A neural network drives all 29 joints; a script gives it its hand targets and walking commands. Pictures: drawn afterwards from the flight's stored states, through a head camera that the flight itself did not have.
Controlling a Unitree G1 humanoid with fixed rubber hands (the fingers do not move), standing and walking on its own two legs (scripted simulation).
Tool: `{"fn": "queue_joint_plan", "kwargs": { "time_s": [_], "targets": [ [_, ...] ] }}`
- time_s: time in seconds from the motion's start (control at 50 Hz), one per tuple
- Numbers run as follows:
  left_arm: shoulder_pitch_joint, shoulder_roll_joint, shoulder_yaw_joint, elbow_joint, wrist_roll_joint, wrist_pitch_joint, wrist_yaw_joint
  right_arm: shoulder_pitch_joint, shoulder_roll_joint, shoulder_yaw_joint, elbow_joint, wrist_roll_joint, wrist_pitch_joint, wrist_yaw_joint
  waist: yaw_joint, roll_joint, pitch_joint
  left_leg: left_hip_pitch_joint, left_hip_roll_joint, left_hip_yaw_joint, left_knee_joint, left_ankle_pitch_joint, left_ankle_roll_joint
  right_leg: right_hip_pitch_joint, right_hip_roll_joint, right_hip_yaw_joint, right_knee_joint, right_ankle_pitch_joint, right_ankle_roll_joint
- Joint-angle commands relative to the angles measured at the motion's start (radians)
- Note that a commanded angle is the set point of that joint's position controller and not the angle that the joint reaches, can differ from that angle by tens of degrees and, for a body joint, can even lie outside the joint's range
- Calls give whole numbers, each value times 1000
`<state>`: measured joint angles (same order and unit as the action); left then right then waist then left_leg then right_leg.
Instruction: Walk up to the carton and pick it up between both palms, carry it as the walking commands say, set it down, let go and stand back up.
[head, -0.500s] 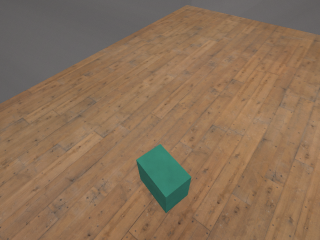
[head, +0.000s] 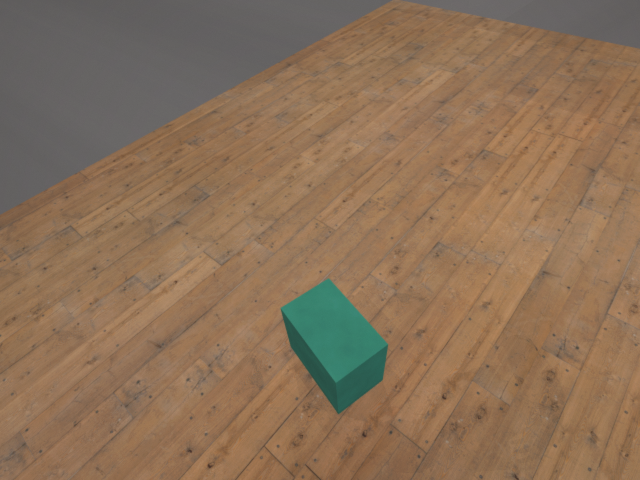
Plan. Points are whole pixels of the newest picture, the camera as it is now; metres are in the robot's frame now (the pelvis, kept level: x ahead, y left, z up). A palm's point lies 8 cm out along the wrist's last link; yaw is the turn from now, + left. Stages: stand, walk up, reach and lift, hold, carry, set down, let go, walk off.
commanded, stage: walk up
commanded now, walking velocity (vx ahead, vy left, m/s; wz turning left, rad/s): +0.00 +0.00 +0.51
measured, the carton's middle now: (333, 345) +0.59 +0.02 -0.64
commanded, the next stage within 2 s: none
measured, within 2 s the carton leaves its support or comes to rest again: neither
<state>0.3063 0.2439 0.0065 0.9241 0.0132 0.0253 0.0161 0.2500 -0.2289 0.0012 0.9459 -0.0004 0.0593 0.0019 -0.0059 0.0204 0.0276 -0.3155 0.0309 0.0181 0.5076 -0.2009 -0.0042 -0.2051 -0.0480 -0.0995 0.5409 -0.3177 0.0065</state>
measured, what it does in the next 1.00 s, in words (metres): walks ahead, turning left: left foot, then right foot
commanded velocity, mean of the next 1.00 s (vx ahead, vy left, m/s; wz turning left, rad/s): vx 0.10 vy -0.27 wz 0.40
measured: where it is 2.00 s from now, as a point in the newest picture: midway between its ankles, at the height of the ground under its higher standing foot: outside the picture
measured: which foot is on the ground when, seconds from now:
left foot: down 0.00-0.00, up 0.02-0.18, down 0.20-0.54, up 0.56-0.92, down 0.94-1.00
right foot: down 0.00-0.20, up 0.22-0.52, down 0.54-0.94, up 0.96-1.00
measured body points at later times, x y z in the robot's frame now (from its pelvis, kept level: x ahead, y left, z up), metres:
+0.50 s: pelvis +0.07 -0.03 +0.00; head +0.11 -0.03 +0.45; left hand +0.11 +0.24 -0.13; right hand +0.10 -0.30 -0.14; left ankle +0.03 +0.13 -0.73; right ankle +0.13 -0.16 -0.71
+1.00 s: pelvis +0.15 -0.11 -0.01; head +0.20 -0.09 +0.43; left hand +0.09 +0.15 -0.15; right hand +0.34 -0.30 -0.15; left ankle +0.08 +0.02 -0.74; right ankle +0.15 -0.19 -0.70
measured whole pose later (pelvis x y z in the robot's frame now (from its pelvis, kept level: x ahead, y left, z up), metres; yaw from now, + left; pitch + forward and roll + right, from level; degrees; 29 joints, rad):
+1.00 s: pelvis +0.15 -0.11 -0.01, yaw +31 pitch +2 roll -1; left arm 0.21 0.23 0.01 0.84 0.02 0.09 -0.01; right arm 0.24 -0.23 -0.01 0.82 0.00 0.04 -0.07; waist -0.02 0.02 0.08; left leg -0.34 0.04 -0.04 0.65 -0.33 -0.03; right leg -0.37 -0.02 -0.20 0.89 -0.51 -0.02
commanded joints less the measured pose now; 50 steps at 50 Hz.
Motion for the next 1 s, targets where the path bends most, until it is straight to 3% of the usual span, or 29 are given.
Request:
{"fn": "queue_joint_plan", "kwargs": {
  "time_s": [0.0,0.04,0.08,0.12,0.14,0.16,0.18,0.2,0.24,0.28,0.32,0.38,0.46,0.48,0.5,0.52,0.54,0.58,0.64,0.68,0.74,0.82,0.86,0.88,0.9,0.92,0.94,0.96,0.98],
  "targets": [
    [5,182,79,-80,10,-4,41,-106,-84,-94,-135,-35,-13,1,60,-221,51,-352,-2,-4,581,-256,-7,25,-436,273,-349,-47,-172],
    [-53,148,67,-101,10,-4,39,-71,-85,-97,-134,-34,2,12,29,-143,74,-329,27,-30,642,-222,-4,-43,-390,187,-317,8,-167],
    [-190,139,86,-102,43,23,1,131,-88,-118,-57,-20,1,-2,-30,-303,43,-108,27,85,362,-280,12,-83,-200,-32,-238,-190,-78],
    [-136,133,93,-93,50,32,-9,192,-96,-113,-38,-9,-15,-12,-58,-195,32,75,-5,138,135,-169,-1,-123,-131,-97,-60,-199,-70],
    [-117,118,82,-96,51,30,-12,255,-124,-123,-16,-14,-28,-18,-89,-93,-11,209,-8,85,30,-108,22,-170,-87,-128,122,-185,-60],
    [-123,76,59,-125,44,22,-18,311,-220,-147,-13,-27,-39,-31,-133,151,-9,280,171,-260,-151,-265,84,-347,-10,-115,385,-225,-32],
    [-128,55,52,-176,32,29,-29,292,-334,-153,-54,-33,-35,-51,-98,364,18,188,440,-811,-335,-304,141,-520,88,-10,626,-310,26],
    [-136,75,62,-176,33,36,-31,269,-327,-147,-62,-25,-32,-56,-66,245,63,96,447,-851,-410,-383,166,-507,44,110,712,-240,27],
    [-177,87,67,-179,26,31,-34,170,-240,-133,-77,-22,-38,-57,-59,136,107,70,327,-654,-392,-273,151,-477,-19,142,645,-71,35],
    [-156,62,55,-171,24,19,-37,155,-193,-116,-70,-23,-51,-56,-62,183,9,156,248,-485,-286,64,143,-422,-18,119,547,-29,54],
    [-180,59,50,-179,24,16,-40,239,-207,-125,-56,-26,-65,-59,-80,173,-74,262,256,-455,-218,307,157,-411,-1,109,450,-62,71],
    [-214,69,44,-205,26,22,-39,211,-241,-141,-81,-32,-64,-64,-71,162,-89,235,267,-412,-208,301,166,-364,-10,112,318,-70,75],
    [-142,73,42,-193,17,22,-41,116,-260,-153,-117,-35,-52,-65,-8,254,-70,21,226,-362,-193,176,127,-79,-16,102,51,-4,57],
    [-71,82,46,-166,14,18,-36,92,-240,-145,-126,-33,-49,-62,34,215,-83,-88,181,-317,-141,113,88,86,-27,104,-90,80,43],
    [16,119,59,-135,11,13,-28,103,-194,-128,-124,-30,-49,-58,65,91,-118,-186,111,-271,-29,-52,53,245,-66,130,-167,124,27],
    [107,204,87,-105,11,3,-19,149,-93,-97,-136,-29,-49,-54,91,-240,-185,-313,-35,-117,276,-304,8,354,-271,312,-265,99,5],
    [84,239,89,-113,17,8,-19,188,-85,-101,-141,-37,-42,-53,72,-320,-155,-349,-24,-42,470,-404,-1,263,-336,320,-245,72,-27],
    [-28,188,70,-143,20,21,-24,149,-108,-115,-144,-41,-22,-46,17,-222,-21,-307,-5,-43,654,-316,0,18,-281,226,-290,-23,-54],
    [-100,114,54,-165,22,25,-11,119,-102,-122,-143,-46,-3,-34,-1,-167,78,-284,2,-3,747,-227,-13,-88,-222,144,-302,-52,-109],
    [-84,95,48,-162,22,24,-6,119,-95,-113,-135,-42,1,-34,3,-108,86,-274,11,15,717,-223,-24,-46,-219,103,-271,102,-134],
    [-55,99,44,-141,30,26,-3,92,-83,-98,-144,-35,5,-38,25,-146,52,-239,6,43,594,-267,-34,10,-209,51,-217,300,-149],
    [-7,97,47,-114,34,39,-4,55,-52,-73,-149,-22,-4,-55,47,-185,-21,-143,-18,94,292,-309,-31,154,-185,-20,-74,754,-148],
    [1,97,52,-104,33,44,-2,113,-50,-66,-127,-21,-22,-71,18,-141,-96,7,-32,133,54,-153,-16,194,-163,-50,32,853,-121],
    [-43,95,49,-119,31,43,-4,179,-75,-72,-109,-27,-31,-79,-32,-121,-129,164,-3,116,-57,-18,-2,94,-143,-83,105,758,-87],
    [-87,79,43,-158,31,38,-9,265,-156,-103,-92,-28,-37,-91,-81,18,-165,389,139,-39,-50,392,31,-142,-99,-89,226,490,-37],
    [-126,22,28,-212,30,34,-16,321,-284,-141,-90,-34,-33,-105,-108,346,-170,531,470,-490,-70,909,155,-485,60,-67,442,-228,19],
    [-146,47,53,-216,27,53,-21,304,-284,-144,-98,-14,-27,-108,-86,232,-160,457,546,-498,-72,1017,230,-488,19,99,616,-361,35],
    [-159,68,65,-212,20,59,-28,272,-241,-132,-107,-12,-27,-110,-84,128,-130,408,509,-397,-78,922,233,-480,-18,144,675,-311,37],
    [-150,74,64,-204,21,60,-33,190,-222,-122,-132,-10,-28,-109,-77,141,-87,370,479,-357,-94,765,221,-509,-30,143,686,-247,43]
  ]
}}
